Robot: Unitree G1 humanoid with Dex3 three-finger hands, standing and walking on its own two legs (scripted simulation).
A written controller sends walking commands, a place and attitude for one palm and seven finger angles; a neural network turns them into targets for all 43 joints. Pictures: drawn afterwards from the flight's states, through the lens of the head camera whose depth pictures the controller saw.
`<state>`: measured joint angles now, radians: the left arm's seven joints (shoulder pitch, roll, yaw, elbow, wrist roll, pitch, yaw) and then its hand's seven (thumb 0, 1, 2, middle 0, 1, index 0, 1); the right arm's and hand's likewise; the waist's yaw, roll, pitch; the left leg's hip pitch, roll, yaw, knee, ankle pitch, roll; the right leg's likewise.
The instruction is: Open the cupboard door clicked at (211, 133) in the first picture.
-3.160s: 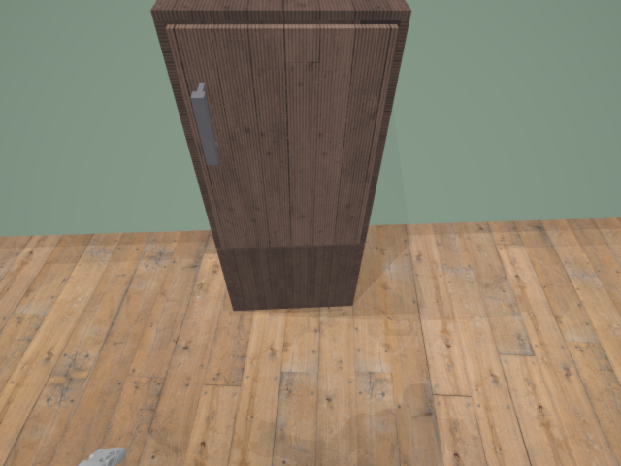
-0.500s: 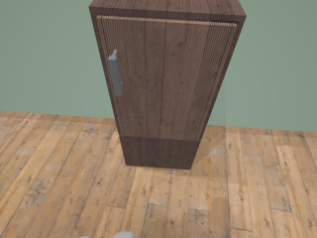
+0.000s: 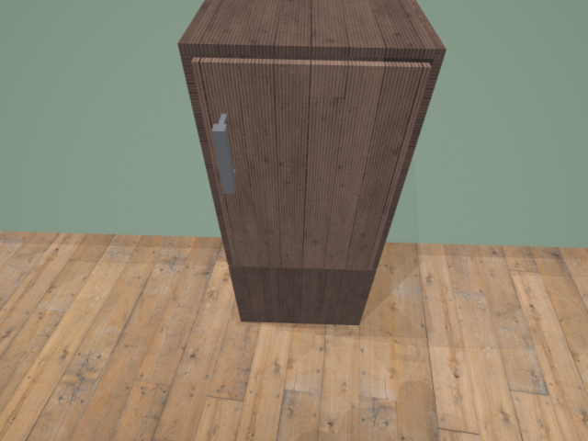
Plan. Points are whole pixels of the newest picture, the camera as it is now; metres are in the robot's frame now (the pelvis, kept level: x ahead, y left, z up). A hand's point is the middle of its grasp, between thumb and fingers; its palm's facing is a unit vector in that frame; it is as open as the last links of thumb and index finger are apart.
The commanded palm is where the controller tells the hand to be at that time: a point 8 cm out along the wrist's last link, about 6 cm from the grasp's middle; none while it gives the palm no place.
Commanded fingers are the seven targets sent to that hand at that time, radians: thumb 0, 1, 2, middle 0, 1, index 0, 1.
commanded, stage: come to a stop and stand still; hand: left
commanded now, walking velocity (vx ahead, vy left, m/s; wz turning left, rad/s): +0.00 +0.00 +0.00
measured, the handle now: (226, 154) +0.61 +0.18 +0.05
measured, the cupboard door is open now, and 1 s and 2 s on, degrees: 0 0 0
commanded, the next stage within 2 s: look again from close up in 0.24 s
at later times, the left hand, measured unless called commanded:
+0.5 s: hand out of the picture +0.00 +0.17 -0.18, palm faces +0.03 -0.98 -0.21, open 7.3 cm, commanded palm none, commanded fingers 0.00 0.90 0.90 -0.20 -0.30 -0.20 -0.30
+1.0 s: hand out of the picture -0.01 +0.19 -0.18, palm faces +0.03 -0.98 -0.20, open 7.3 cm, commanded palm none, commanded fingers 0.00 0.90 0.90 -0.20 -0.30 -0.20 -0.30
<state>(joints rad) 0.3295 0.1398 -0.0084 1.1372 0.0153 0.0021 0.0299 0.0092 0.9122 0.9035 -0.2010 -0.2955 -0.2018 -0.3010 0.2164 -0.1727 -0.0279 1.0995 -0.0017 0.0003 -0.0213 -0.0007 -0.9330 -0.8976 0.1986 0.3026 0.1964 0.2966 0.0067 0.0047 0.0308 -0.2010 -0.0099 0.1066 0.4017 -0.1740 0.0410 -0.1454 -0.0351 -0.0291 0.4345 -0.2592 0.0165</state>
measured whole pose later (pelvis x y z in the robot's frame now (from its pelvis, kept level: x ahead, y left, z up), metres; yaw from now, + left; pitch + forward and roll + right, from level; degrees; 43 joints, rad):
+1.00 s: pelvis -0.03 +0.00 +0.00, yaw +1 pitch -3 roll -1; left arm 0.32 0.19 -0.01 1.00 0.02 0.00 0.03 0.01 0.91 0.90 -0.20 -0.30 -0.20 -0.30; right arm 0.24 -0.19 -0.01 1.02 -0.01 0.00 0.00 0.01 -0.91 -0.90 0.20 0.30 0.20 0.30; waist 0.00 -0.01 0.01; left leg -0.26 0.00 0.08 0.47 -0.17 0.05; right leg -0.17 -0.02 -0.05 0.46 -0.24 0.02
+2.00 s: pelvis +0.06 -0.05 -0.01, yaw +2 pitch -2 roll +0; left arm 0.17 0.14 0.05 0.99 0.02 0.00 0.05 0.01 0.95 0.90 -0.20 -0.30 -0.20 -0.30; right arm 0.30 -0.15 -0.06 1.07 -0.01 0.03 -0.03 0.01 -0.91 -0.90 0.20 0.30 0.19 0.30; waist -0.02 0.02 0.08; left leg -0.26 0.04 0.10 0.65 -0.42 -0.03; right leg -0.29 -0.08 -0.15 0.56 -0.23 -0.01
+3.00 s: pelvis +0.03 -0.03 -0.01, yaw +1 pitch +0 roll +0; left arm 0.32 0.14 0.00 1.05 0.02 -0.02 0.04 0.01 0.91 0.90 -0.20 -0.30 -0.20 -0.30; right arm 0.36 -0.12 0.00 1.07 -0.02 0.00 0.00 0.01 -0.91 -0.90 0.20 0.30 0.19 0.30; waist -0.02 0.03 -0.01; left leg -0.30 -0.01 0.13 0.52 -0.22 0.07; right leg -0.25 -0.05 -0.07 0.54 -0.29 0.01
